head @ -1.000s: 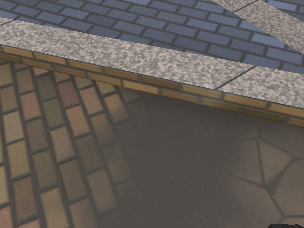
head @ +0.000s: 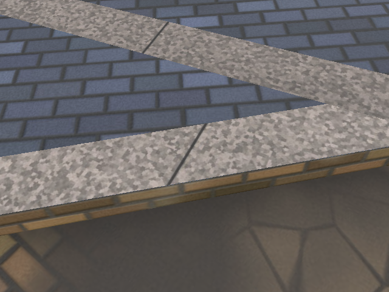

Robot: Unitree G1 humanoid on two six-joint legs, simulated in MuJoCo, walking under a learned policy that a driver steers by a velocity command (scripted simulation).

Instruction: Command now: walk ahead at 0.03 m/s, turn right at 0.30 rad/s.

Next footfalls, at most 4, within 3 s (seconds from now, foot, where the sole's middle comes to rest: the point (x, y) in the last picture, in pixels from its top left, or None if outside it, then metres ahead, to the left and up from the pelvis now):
0.10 left None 0.07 0.16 -0.77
1.38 right None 0.30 -0.10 -0.77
1.88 left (191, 254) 0.57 0.08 -0.77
2.42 right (197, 142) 0.96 0.07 -0.63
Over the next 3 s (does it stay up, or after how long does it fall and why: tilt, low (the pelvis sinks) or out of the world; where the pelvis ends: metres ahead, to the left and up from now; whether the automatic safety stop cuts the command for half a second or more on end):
stays up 1.08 0.21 0.13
